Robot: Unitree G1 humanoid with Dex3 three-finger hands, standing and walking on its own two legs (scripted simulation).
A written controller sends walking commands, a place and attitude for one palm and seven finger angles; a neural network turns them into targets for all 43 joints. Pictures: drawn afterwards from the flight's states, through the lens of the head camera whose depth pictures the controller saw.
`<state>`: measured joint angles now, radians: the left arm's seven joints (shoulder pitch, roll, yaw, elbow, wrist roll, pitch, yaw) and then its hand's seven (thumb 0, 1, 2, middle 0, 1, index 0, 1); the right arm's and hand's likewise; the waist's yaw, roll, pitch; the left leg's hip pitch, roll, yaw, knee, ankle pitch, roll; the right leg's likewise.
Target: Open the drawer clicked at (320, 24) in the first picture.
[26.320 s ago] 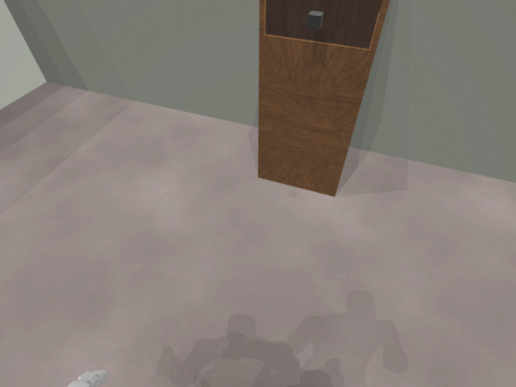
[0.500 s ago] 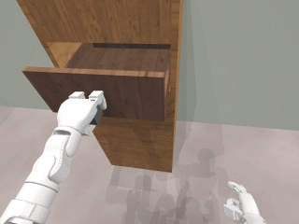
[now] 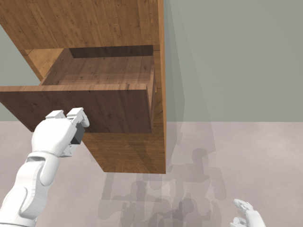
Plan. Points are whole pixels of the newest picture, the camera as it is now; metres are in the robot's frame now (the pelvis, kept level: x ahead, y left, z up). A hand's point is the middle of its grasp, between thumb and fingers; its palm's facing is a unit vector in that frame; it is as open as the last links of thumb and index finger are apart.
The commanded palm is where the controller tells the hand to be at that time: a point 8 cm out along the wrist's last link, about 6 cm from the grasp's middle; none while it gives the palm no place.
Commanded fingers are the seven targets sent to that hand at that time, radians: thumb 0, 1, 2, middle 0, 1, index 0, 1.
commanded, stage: pull the drawer open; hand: left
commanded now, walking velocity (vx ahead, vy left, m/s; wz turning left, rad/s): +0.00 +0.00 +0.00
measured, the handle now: (74, 125) +0.34 +0.23 +0.10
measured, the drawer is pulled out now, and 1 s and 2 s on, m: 0.18 0.30 0.30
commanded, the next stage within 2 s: open the thumb to release the handle in 0.88 s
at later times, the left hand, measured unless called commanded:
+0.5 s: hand (50, 189) +0.18 +0.23 +0.09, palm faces +0.03 -0.10 -0.99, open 7.8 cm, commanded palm +0.13 +0.25 +0.15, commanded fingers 0.00 0.90 0.90 -0.40 -1.35 -0.40 -1.35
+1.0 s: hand (48, 193) +0.18 +0.23 +0.09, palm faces +0.04 -0.07 -1.00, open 7.8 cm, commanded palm +0.15 +0.25 +0.15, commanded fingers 0.00 0.76 0.84 -0.39 -1.34 -0.39 -1.34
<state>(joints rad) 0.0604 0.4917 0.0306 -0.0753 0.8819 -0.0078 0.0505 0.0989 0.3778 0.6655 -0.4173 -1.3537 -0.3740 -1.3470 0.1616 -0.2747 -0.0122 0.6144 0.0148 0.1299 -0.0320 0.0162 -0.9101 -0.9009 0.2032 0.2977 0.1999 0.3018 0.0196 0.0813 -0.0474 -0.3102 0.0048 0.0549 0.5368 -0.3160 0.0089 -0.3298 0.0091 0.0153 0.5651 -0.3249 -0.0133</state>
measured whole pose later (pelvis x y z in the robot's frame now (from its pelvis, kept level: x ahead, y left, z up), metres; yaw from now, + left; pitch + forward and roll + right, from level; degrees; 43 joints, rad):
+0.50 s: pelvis +0.01 +0.00 +0.00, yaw +1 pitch +5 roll +0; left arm 0.58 0.52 0.02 -0.47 0.88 0.01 0.18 0.06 0.41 0.62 -0.42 -1.35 -0.36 -1.35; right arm 0.06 -0.24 0.05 0.54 0.01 0.11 0.00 0.02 -0.91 -0.90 0.20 0.30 0.20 0.30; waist 0.09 0.09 -0.07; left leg -0.31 0.01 0.04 0.57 -0.35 0.00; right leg -0.30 0.02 0.00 0.56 -0.34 -0.01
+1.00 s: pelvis +0.00 +0.00 +0.00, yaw +0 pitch +4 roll +0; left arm 0.60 0.53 0.04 -0.47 0.87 0.01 0.22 0.03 0.40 0.66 -0.42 -1.35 -0.35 -1.35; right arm 0.12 -0.26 0.02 0.57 0.00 0.11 -0.03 0.02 -0.91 -0.90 0.20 0.30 0.20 0.30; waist 0.07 0.10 -0.06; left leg -0.33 0.02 0.04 0.60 -0.35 0.00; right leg -0.33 0.02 0.00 0.60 -0.34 -0.02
